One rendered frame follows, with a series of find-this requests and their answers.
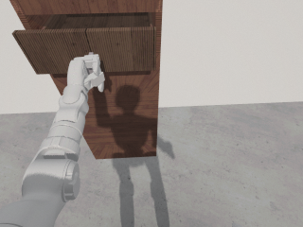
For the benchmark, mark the robot left upper arm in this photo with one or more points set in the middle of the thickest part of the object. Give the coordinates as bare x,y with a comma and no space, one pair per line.
49,184

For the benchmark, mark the handle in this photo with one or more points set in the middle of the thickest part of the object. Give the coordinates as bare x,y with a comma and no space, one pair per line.
90,70

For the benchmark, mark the cabinet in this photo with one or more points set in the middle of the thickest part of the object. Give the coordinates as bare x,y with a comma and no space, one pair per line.
122,121

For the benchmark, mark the left robot forearm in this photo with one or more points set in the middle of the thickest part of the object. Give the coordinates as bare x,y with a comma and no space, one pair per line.
63,140

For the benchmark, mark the drawer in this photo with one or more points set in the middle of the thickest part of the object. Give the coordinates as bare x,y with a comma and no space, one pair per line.
124,42

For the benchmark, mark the left robot hand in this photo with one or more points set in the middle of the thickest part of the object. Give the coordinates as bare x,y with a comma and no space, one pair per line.
77,72

